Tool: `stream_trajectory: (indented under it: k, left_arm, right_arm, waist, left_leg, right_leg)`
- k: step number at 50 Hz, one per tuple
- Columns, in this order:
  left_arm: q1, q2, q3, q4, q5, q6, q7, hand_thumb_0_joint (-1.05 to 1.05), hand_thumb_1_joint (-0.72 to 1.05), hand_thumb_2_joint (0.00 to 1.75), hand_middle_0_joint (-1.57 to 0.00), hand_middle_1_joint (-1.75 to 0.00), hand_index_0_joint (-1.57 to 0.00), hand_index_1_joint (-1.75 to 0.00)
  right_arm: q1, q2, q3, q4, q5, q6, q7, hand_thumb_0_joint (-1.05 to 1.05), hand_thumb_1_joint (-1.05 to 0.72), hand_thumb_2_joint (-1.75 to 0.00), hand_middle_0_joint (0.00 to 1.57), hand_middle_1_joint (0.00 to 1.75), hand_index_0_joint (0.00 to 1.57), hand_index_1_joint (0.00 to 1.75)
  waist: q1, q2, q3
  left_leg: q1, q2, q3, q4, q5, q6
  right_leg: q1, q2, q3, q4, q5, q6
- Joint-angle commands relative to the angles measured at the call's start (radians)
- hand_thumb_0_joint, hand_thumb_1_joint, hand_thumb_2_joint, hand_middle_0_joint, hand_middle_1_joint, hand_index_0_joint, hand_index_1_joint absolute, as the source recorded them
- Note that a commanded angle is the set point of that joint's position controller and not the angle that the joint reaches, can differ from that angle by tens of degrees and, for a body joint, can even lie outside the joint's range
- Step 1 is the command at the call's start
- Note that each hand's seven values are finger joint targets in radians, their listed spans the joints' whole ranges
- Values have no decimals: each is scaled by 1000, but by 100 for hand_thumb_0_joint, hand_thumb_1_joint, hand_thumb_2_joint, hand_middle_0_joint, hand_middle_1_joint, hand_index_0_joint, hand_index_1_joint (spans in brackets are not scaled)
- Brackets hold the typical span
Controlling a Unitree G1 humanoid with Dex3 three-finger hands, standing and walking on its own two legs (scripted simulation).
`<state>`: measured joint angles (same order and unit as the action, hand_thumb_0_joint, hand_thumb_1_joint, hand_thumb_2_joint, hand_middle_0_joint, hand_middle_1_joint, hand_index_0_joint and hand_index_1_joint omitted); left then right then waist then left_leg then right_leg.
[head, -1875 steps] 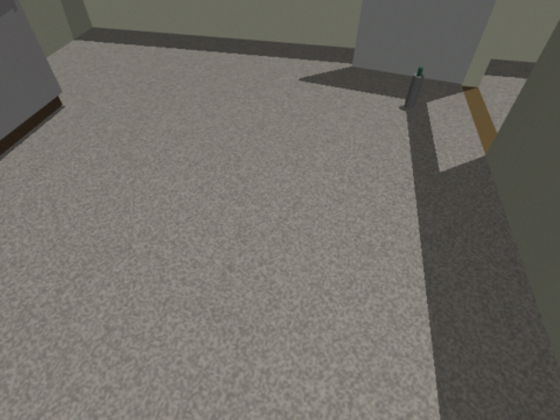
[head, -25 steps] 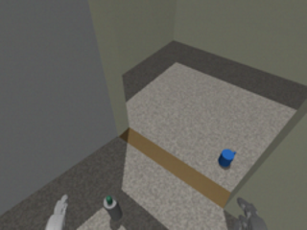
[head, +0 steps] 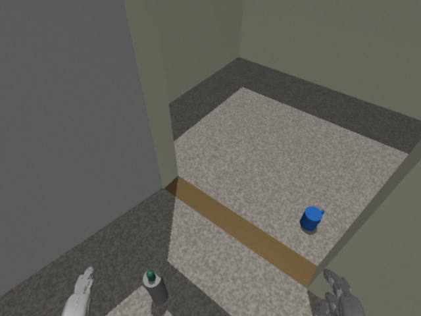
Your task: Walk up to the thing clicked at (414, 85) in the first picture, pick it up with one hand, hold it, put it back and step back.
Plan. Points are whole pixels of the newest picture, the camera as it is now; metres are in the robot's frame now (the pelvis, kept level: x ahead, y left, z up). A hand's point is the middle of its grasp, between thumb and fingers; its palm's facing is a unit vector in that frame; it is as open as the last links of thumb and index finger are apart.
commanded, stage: home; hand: left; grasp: from the side
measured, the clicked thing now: (155, 285) +0.38 +0.21 -0.58
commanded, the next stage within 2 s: stand in 0.70 s
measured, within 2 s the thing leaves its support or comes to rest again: neither
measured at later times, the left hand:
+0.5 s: hand out of the picture +0.17 +0.18 -0.05, palm faces +0.10 -0.95 -0.28, open 17.6 cm
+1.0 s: hand out of the picture +0.17 +0.18 -0.05, palm faces +0.10 -0.95 -0.28, open 15.8 cm
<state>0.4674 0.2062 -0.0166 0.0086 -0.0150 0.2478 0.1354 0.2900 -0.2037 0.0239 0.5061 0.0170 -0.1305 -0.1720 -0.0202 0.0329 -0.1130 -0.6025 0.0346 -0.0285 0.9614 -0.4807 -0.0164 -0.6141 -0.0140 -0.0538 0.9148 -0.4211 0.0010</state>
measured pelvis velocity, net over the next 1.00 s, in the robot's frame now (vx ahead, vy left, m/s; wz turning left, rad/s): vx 0.00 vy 0.00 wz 0.00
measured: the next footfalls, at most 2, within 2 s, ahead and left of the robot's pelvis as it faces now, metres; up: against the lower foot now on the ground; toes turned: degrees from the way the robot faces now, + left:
none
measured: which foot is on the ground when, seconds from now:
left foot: down 0.00-1.00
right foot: down 0.00-1.00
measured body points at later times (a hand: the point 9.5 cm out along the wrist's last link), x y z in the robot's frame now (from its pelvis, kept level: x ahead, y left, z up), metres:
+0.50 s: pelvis +0.00 +0.00 +0.00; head +0.02 +0.00 +0.45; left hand +0.16 +0.23 -0.03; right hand +0.16 -0.24 -0.07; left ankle +0.00 +0.13 -0.69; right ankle +0.03 -0.12 -0.69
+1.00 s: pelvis +0.00 +0.00 +0.00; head +0.01 +0.00 +0.45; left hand +0.16 +0.23 -0.03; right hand +0.16 -0.24 -0.07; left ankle +0.00 +0.13 -0.69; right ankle +0.03 -0.12 -0.69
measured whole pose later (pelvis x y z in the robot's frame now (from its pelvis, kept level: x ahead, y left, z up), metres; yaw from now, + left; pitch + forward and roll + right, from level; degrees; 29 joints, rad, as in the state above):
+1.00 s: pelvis +0.00 +0.00 +0.00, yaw +0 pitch +7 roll -1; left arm 0.47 0.21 -0.02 0.00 -0.01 0.25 0.13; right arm 0.30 -0.20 0.02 0.51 0.01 -0.14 -0.17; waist -0.02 0.03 -0.11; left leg -0.60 0.03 -0.03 0.96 -0.48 -0.02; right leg -0.62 -0.02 -0.05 0.92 -0.42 0.00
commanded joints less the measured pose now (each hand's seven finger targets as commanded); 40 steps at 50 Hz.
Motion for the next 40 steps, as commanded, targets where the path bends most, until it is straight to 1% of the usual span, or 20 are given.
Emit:
stream_trajectory:
  k: [1,2,4,6,8,10,11,13,17,18,21,22,26,29,30,32,35,36,39,40]
  left_arm:
    - [-15,97,59,-179,13,-53,7,0,-59,3,-4,-5,-4,-5]
    - [-36,108,65,-215,11,-56,7,0,-59,4,-5,-5,-5,-5]
    - [-23,98,61,-194,11,-52,5,0,-58,4,-5,-5,-5,-5]
    - [-24,109,68,-216,12,-55,6,0,-59,4,-5,-5,-5,-5]
    - [-4,95,59,-188,14,-50,4,0,-59,3,-5,-5,-5,-5]
    - [-34,96,54,-211,13,-53,6,0,-59,3,-4,-5,-4,-5]
    - [-43,113,71,-224,13,-54,9,0,-59,3,-4,-5,-4,-5]
    - [-15,97,59,-185,15,-49,7,0,-60,3,-4,-5,-4,-5]
    - [-46,111,65,-227,12,-55,6,0,-58,4,-5,-5,-5,-5]
    - [-15,88,51,-173,14,-50,5,0,-59,3,-4,-5,-4,-5]
    - [-29,101,57,-207,14,-53,4,0,-59,3,-5,-5,-5,-5]
    - [-13,95,58,-177,13,-49,3,0,-60,3,-4,-5,-4,-5]
    - [-47,106,65,-226,12,-54,6,0,-57,4,-5,-5,-5,-5]
    - [-14,104,64,-187,13,-49,2,0,-58,4,-5,-5,-5,-5]
    - [-11,92,53,-185,13,-49,1,0,-58,4,-5,-5,-5,-5]
    - [-37,107,64,-214,12,-51,3,0,-58,4,-5,-5,-5,-5]
    - [-8,103,68,-191,14,-51,3,0,-58,4,-5,-5,-5,-5]
    - [-31,101,59,-200,12,-53,2,0,-60,3,-4,-5,-4,-5]
    - [-17,92,57,-186,13,-53,2,0,-59,4,-5,-5,-5,-5]
    - [-49,117,73,-233,14,-58,4,0,-59,3,-4,-5,-4,-5]
  right_arm:
    - [-72,-117,-45,-160,-6,-63,-16,0,-90,-90,20,30,20,30]
    - [-78,-124,-49,-172,-5,-64,-15,0,-90,-90,20,30,20,30]
    - [-76,-118,-45,-169,-5,-67,-16,0,-90,-90,20,30,20,30]
    - [-64,-122,-49,-163,-8,-65,-17,0,-90,-90,20,30,20,30]
    - [-56,-115,-46,-151,-9,-62,-16,0,-90,-90,20,30,20,30]
    - [-72,-124,-49,-160,-7,-66,-15,0,-90,-90,20,30,20,30]
    - [-70,-118,-47,-161,-8,-63,-16,0,-90,-90,20,30,20,30]
    - [-76,-123,-50,-165,-8,-67,-18,0,-90,-90,20,30,20,30]
    - [-76,-125,-48,-168,-6,-65,-15,0,-90,-90,20,30,20,30]
    - [-61,-115,-43,-148,-8,-64,-15,0,-90,-90,20,30,20,30]
    - [-60,-121,-49,-158,-8,-66,-16,0,-90,-90,20,30,20,30]
    - [-60,-117,-45,-151,-6,-66,-15,0,-90,-90,20,30,20,30]
    - [-74,-124,-50,-168,-7,-69,-16,0,-90,-90,20,30,20,30]
    - [-74,-123,-48,-167,-8,-68,-17,0,-90,-90,20,30,20,30]
    - [-59,-115,-43,-155,-10,-67,-16,0,-90,-90,20,30,20,30]
    - [-69,-122,-48,-166,-8,-69,-18,0,-90,-90,20,30,20,30]
    - [-62,-115,-45,-156,-9,-68,-16,0,-90,-90,20,30,20,30]
    - [-65,-118,-46,-157,-8,-67,-15,0,-90,-90,20,30,20,30]
    - [-62,-115,-44,-151,-8,-67,-14,0,-90,-90,20,30,20,30]
    - [-64,-122,-49,-158,-7,-68,-16,0,-90,-90,20,30,20,30]
  waist:
    - [-3,-16,-62]
    - [1,-14,-78]
    - [-3,-19,-67]
    - [-3,-13,-113]
    - [-5,-6,-93]
    - [-2,-6,-79]
    - [2,17,-97]
    - [-5,-19,-66]
    - [5,7,-56]
    - [-2,-3,-55]
    - [-5,2,-85]
    - [-5,-9,-65]
    - [2,2,-94]
    - [-1,-37,-77]
    - [-4,-26,-73]
    - [-1,-13,-76]
    - [3,-17,-83]
    - [0,-8,-58]
    - [1,5,-73]
    - [4,17,-87]
  left_leg:
    - [17,-26,14,-174,145,24]
    - [17,-30,19,-170,141,26]
    - [21,-32,25,-156,167,27]
    - [43,-31,25,-147,218,26]
    - [32,-30,23,-149,209,25]
    - [34,-26,16,-166,192,23]
    - [30,-29,18,-161,191,23]
    - [22,-26,15,-167,166,25]
    - [14,-27,13,-180,141,23]
    - [21,-26,13,-177,149,22]
    - [35,-26,16,-166,187,22]
    - [30,-26,19,-168,176,23]
    - [36,-26,14,-166,188,23]
    - [17,-32,27,-153,164,30]
    - [24,-30,24,-158,169,28]
    - [26,-33,27,-157,167,27]
    - [20,-30,22,-158,170,27]
    - [14,-30,23,-165,150,27]
    - [20,-27,18,-175,148,23]
    - [27,-25,17,-177,153,23]
  right_leg:
    - [81,34,-17,-158,103,-7]
    - [91,29,-11,-166,104,-7]
    - [91,26,-5,-168,131,-5]
    - [105,27,-4,-152,179,-6]
    - [98,28,-7,-153,168,-8]
    - [94,31,-13,-146,148,-10]
    - [97,29,-10,-152,149,-10]
    - [84,33,-16,-155,125,-7]
    - [80,30,-17,-156,100,-10]
    - [74,35,-18,-151,104,-9]
    - [85,33,-15,-148,142,-9]
    - [79,32,-14,-151,132,-9]
    - [95,31,-14,-148,143,-10]
    - [89,24,-4,-169,128,-4]
    - [83,28,-6,-162,130,-6]
    - [87,24,-6,-166,131,-5]
    - [90,27,-8,-158,131,-8]
    - [75,27,-9,-161,112,-8]
    - [78,32,-13,-150,108,-10]
    - [82,30,-12,-148,112,-12]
